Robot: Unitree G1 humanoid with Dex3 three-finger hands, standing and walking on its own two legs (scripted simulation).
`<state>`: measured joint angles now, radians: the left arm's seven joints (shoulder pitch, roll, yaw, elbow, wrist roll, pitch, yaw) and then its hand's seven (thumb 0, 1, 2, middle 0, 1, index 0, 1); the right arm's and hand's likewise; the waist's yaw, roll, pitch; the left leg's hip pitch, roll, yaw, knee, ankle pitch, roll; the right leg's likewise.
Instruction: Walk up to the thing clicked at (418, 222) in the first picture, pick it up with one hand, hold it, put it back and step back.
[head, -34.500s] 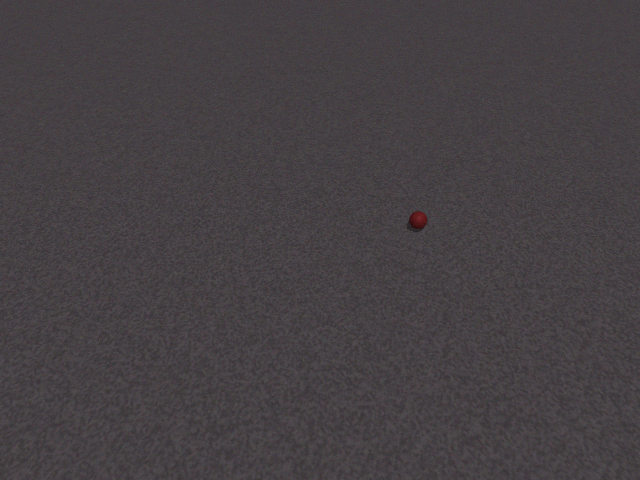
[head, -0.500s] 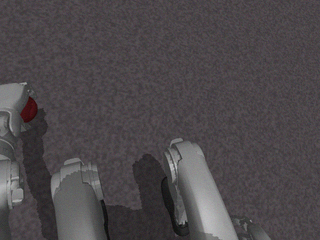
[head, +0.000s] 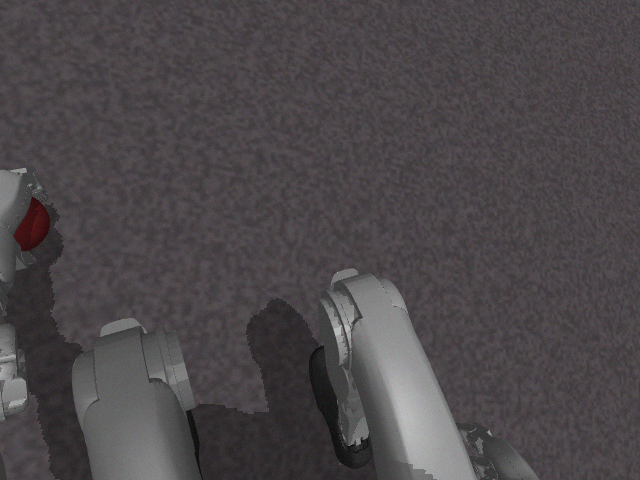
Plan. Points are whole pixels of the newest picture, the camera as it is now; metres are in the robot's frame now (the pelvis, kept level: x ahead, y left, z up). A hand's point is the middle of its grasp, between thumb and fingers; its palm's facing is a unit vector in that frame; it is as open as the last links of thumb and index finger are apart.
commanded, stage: rest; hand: left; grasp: from above
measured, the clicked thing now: (11, 221) +0.46 +0.31 -0.20
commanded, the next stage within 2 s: open in 1.78 s
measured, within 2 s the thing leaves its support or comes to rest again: rests again in 1.82 s
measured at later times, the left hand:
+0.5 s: hand (28, 230) +0.46 +0.30 -0.23, palm faces -0.46 -0.13 -0.88, open 9.8 cm
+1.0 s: hand (34, 233) +0.46 +0.30 -0.25, palm faces -0.45 -0.14 -0.88, open 9.8 cm
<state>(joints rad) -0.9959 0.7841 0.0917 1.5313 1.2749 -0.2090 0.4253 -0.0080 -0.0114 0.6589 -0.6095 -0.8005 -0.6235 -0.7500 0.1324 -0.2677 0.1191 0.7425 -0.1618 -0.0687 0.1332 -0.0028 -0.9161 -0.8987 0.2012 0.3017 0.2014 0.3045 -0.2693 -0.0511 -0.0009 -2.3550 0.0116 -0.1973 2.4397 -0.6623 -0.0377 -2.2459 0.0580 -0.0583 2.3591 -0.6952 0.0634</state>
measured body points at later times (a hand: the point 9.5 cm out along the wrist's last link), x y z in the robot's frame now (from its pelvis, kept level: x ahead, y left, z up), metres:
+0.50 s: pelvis +0.01 +0.00 -0.01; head +0.27 +0.09 +0.34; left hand +0.48 +0.30 -0.18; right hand +0.05 -0.27 -0.10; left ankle +0.08 +0.14 -0.29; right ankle +0.10 -0.13 -0.29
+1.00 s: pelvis +0.01 +0.00 -0.02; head +0.27 +0.11 +0.33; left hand +0.48 +0.30 -0.20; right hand +0.06 -0.26 -0.09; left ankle +0.08 +0.14 -0.29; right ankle +0.10 -0.13 -0.29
